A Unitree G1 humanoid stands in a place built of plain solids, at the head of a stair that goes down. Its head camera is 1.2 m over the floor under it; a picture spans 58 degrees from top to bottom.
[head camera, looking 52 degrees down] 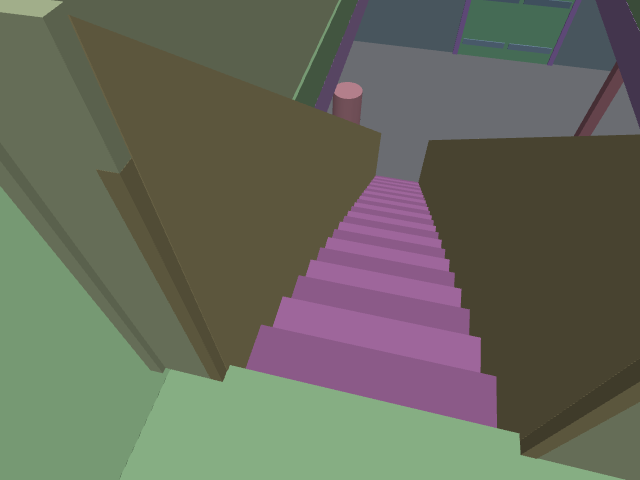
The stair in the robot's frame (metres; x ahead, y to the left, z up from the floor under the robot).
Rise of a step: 0.18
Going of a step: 0.23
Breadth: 0.88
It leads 13 degrees to the right of straight ahead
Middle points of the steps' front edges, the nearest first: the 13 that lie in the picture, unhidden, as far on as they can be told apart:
0.39 -0.13 0.00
0.61 -0.18 -0.18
0.83 -0.24 -0.35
1.05 -0.29 -0.53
1.27 -0.34 -0.71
1.49 -0.39 -0.89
1.71 -0.44 -1.07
1.92 -0.50 -1.24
2.14 -0.55 -1.42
2.36 -0.60 -1.60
2.58 -0.65 -1.78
2.80 -0.70 -1.96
3.02 -0.76 -2.13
